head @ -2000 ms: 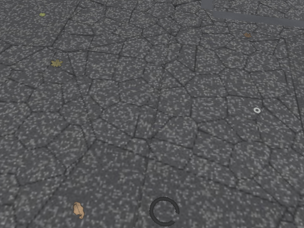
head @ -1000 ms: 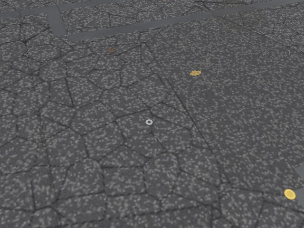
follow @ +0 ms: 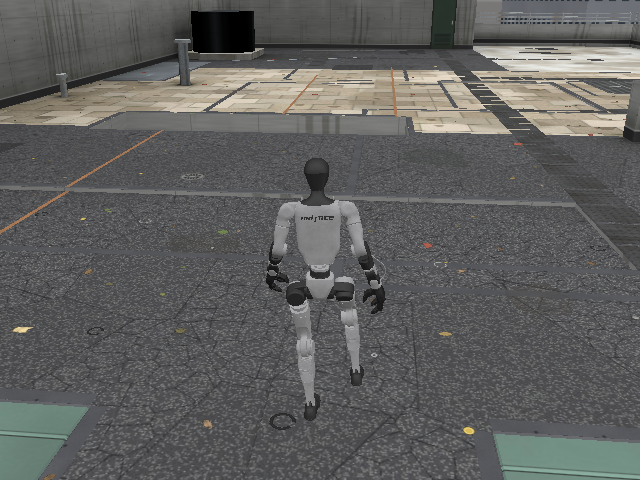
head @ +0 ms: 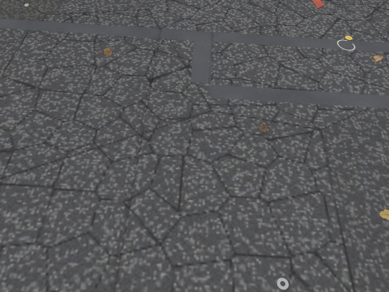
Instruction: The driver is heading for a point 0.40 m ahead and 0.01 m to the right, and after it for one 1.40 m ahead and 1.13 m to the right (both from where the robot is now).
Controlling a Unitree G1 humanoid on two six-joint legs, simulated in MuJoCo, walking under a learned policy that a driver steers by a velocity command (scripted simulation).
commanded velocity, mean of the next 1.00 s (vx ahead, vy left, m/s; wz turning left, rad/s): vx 0.50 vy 0.00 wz -0.10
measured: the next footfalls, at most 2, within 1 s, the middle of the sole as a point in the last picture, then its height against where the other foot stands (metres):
right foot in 0.20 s outside the picture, level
left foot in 0.68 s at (158, 279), level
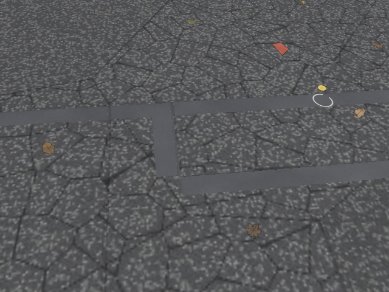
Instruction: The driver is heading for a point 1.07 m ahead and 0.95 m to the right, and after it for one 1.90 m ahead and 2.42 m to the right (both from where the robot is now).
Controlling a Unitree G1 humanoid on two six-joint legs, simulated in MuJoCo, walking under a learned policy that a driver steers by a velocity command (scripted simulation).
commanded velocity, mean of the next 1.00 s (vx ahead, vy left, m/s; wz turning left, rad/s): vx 0.50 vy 0.00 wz -0.59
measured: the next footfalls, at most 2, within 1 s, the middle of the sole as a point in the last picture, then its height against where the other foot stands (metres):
right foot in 0.20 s outside the picture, level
left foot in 0.72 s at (201, 261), level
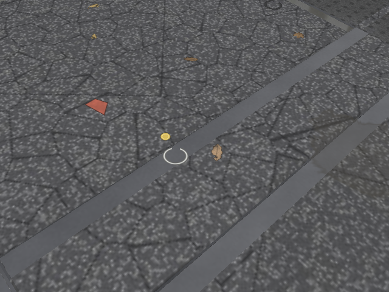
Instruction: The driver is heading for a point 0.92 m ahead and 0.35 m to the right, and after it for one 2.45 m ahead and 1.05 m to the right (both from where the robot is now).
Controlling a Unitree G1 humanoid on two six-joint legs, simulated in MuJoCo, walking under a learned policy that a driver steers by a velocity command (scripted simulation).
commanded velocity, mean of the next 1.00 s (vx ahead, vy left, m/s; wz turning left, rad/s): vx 0.35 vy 0.00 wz -0.59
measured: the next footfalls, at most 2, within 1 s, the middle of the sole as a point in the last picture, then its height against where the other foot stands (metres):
right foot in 0.26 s outside the picture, level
left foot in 0.76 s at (206, 273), level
